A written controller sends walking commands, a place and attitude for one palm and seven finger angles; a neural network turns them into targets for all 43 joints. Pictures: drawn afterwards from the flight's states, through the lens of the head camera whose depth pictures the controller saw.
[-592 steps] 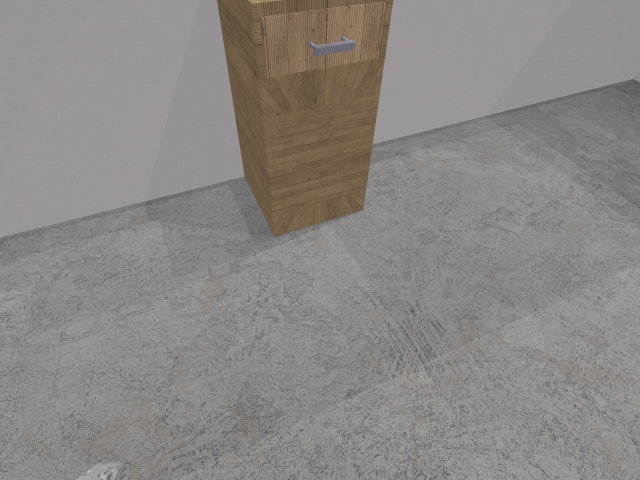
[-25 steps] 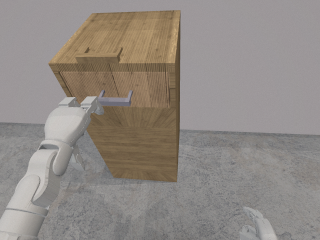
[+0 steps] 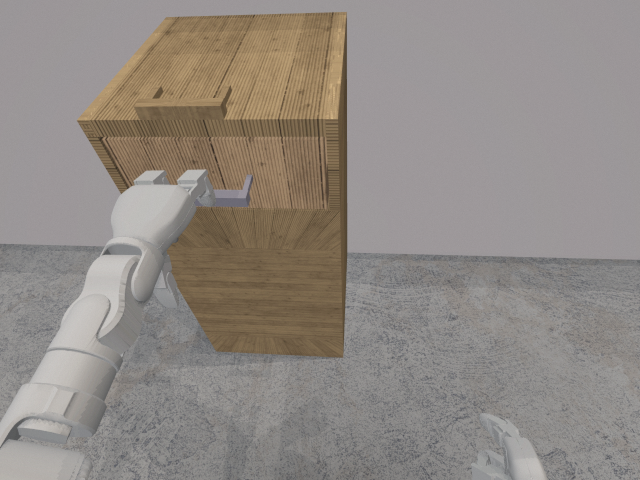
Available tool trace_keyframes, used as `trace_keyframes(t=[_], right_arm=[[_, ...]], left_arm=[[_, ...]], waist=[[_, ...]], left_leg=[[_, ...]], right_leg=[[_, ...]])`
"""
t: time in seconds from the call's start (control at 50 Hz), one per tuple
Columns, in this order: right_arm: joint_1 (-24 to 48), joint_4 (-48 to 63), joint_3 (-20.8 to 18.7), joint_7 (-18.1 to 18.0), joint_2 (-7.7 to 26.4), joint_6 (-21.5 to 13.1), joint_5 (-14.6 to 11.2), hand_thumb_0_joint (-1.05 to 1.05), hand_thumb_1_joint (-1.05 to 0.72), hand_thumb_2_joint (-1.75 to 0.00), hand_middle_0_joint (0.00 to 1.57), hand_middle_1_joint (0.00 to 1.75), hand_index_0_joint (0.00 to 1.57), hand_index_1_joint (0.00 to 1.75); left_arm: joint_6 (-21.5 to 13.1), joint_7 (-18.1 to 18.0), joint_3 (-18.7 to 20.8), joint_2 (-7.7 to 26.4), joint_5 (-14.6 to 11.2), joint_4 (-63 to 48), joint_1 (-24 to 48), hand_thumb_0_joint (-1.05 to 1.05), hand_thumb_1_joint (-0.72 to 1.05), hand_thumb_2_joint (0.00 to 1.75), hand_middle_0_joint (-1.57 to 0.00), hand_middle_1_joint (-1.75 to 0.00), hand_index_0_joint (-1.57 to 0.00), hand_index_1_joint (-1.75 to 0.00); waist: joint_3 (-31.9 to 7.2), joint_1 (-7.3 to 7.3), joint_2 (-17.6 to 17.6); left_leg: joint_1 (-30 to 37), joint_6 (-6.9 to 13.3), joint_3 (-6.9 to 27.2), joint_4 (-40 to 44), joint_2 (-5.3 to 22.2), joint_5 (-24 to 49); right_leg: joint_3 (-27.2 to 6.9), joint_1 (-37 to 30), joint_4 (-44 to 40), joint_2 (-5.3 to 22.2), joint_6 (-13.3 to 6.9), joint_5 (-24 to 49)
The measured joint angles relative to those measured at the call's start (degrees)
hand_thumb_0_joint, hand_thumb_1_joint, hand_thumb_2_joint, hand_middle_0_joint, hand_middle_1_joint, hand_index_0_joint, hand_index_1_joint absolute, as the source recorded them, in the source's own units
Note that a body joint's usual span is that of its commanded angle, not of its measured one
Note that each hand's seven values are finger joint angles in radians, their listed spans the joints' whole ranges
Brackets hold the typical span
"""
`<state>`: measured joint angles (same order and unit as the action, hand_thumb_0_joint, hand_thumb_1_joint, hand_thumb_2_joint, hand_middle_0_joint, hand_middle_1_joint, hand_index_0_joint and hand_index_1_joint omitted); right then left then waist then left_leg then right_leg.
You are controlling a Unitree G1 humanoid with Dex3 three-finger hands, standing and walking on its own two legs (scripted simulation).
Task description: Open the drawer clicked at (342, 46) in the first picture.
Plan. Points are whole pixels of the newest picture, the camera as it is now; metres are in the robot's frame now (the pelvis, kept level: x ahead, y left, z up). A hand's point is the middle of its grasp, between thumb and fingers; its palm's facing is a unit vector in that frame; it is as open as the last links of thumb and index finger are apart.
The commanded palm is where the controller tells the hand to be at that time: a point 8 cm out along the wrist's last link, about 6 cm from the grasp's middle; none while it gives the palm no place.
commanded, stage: move the hooked fingers above the handle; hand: left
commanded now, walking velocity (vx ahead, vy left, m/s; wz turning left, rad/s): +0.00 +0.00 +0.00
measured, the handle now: (216, 189) +0.56 +0.26 +0.01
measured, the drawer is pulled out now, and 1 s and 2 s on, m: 0.00 0.00 0.00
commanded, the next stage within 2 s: lower the fingers behind the handle in 1.80 s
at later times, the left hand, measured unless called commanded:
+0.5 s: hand (182, 215) +0.43 +0.25 +0.08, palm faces -0.01 -0.03 -1.00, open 13.8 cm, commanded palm +0.41 +0.26 +0.14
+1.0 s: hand (200, 195) +0.49 +0.25 +0.07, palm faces -0.05 +0.00 -1.00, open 13.8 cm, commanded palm +0.49 +0.25 +0.12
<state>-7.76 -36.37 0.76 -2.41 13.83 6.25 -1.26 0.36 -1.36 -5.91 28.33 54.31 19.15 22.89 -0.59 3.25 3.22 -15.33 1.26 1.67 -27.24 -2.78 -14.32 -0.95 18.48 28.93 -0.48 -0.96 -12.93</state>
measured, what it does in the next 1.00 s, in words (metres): stands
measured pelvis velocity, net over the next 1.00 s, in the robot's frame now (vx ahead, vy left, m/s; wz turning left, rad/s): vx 0.02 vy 0.01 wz -0.02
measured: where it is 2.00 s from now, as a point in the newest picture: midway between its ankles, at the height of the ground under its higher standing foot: outside the picture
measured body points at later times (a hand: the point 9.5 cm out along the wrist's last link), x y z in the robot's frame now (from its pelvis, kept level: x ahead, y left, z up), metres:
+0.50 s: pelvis +0.02 +0.00 -0.01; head +0.06 -0.02 +0.44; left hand +0.42 +0.25 +0.14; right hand +0.13 -0.26 -0.14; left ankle +0.00 +0.11 -0.74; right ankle +0.02 -0.11 -0.74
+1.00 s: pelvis +0.02 +0.01 -0.02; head +0.09 +0.00 +0.43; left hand +0.49 +0.25 +0.12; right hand +0.06 -0.26 -0.15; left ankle +0.00 +0.11 -0.74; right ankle +0.02 -0.11 -0.74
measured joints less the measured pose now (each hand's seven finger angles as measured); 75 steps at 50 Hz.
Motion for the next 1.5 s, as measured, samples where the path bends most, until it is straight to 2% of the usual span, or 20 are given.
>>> trace_keyframes(t=[0.18,0.34,0.44,0.64,0.76,0.88,1.02,1.2,1.5], right_arm=[[-3.8,-0.1,-1.7,-0.2,1.7,0.8,-0.1,0.01,-0.9,-0.9,0.2,0.3,0.2,0.3],[-5.2,-1.2,-3.1,-0.7,2.0,0.4,-0.2,0.01,-0.9,-0.9,0.2,0.3,0.2,0.3],[-5.5,-1.3,-3.3,-0.5,1.6,0.5,-0.2,0.01,-0.91,-0.9,0.2,0.3,0.2,0.3],[-6.6,-0.4,-3.1,0.1,0.9,1.6,0.0,0.0,-0.9,-0.9,0.2,0.3,0.2,0.3],[-7.7,-1.0,-3.2,0.3,0.6,1.8,0.3,0.0,-0.9,-0.9,0.2,0.3,0.2,0.3],[-8.9,-1.5,-3.3,0.5,0.7,2.0,0.5,0.0,-0.9,-0.9,0.2,0.3,0.2,0.3],[-10.8,-1.8,-3.2,0.2,1.2,1.7,0.7,0.0,-0.9,-0.9,0.2,0.3,0.2,0.3],[-13.5,-2.5,-3.6,0.3,1.9,1.7,1.3,0.0,-0.9,-0.9,0.2,0.3,0.2,0.3],[-13.4,-2.4,-3.1,0.2,1.3,2.1,1.0,0.0,-0.9,-0.9,0.2,0.3,0.2,0.3]], left_arm=[[-2.4,0.7,3.0,1.4,-0.6,3.2,0.2,0.0,-0.49,0.3,-0.32,-1.2,-0.32,-1.2],[-5.3,-1.7,3.3,2.2,0.5,8.9,3.9,0.0,-0.49,0.3,-0.32,-1.2,-0.32,-1.2],[-5.5,-3.0,3.4,2.5,1.3,13.8,7.7,0.0,-0.49,0.3,-0.32,-1.2,-0.32,-1.2],[-6.4,-3.0,3.5,2.4,2.7,20.8,12.9,0.0,-0.49,0.3,-0.32,-1.2,-0.32,-1.2],[-7.3,-5.1,3.3,2.3,3.7,24.9,16.2,0.0,-0.49,0.3,-0.32,-1.2,-0.32,-1.2],[-6.3,-6.7,3.4,2.8,5.0,30.4,20.5,0.0,-0.49,0.3,-0.32,-1.2,-0.32,-1.2],[-6.1,-6.7,3.7,4.3,5.8,36.4,25.5,0.0,-0.49,0.3,-0.32,-1.2,-0.32,-1.2],[-6.8,-7.6,6.5,6.2,6.8,40.3,28.6,0.0,-0.49,0.3,-0.32,-1.2,-0.32,-1.2],[-6.8,-6.9,7.1,7.6,6.6,40.4,27.0,0.0,-0.49,0.3,-0.33,-1.21,-0.32,-1.21]], waist=[[-0.7,-1.17,0.0],[-1.5,-1.71,-0.6],[-2.4,-2.39,-0.8],[-3.6,-3.56,-0.8],[-4.1,-4.25,-0.9],[-4.5,-5.53,-1.0],[-4.6,-7.51,-1.1],[-5.5,-9.47,-1.0],[-5.6,-9.44,-0.8]], left_leg=[[-2.2,0.1,-0.6,-1.6,0.4,-1.3],[-5.7,0.0,-0.2,-4.3,0.4,-2.7],[-7.5,0.1,-0.2,-5.5,0.4,-3.4],[-10.1,0.5,-0.7,-7.2,0.4,-4.3],[-12.2,0.6,-0.7,-8.7,0.3,-4.8],[-14.4,0.7,-0.8,-9.8,0.4,-5.1],[-17.0,0.8,-0.9,-10.9,0.6,-5.4],[-20.3,0.9,-1.7,-12.3,1.2,-6.1],[-20.0,1.1,-1.8,-11.8,1.5,-6.3]], right_leg=[[-0.5,2.4,1.4,-0.5,0.0,-1.0],[0.0,5.3,3.3,-0.5,-0.1,-2.1],[0.0,7.0,4.3,-0.6,0.0,-2.6],[-0.5,9.6,5.6,-0.6,0.3,-3.1],[-0.4,11.5,6.6,-0.5,0.5,-3.5],[-0.4,13.5,7.3,-0.6,0.6,-3.5],[-0.5,15.9,7.8,-0.9,0.7,-3.4],[-1.2,19.2,8.5,-1.5,0.8,-3.4],[-1.3,18.7,7.4,-1.7,1.0,-3.2]])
